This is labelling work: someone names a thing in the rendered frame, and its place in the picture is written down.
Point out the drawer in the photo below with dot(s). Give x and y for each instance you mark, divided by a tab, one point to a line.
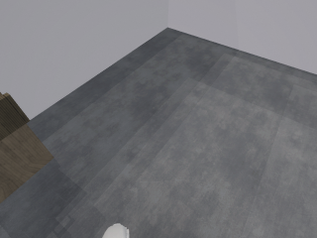
12	116

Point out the left robot thigh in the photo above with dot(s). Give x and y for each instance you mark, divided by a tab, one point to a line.
117	231

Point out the cabinet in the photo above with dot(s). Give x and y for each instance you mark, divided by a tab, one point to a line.
22	155

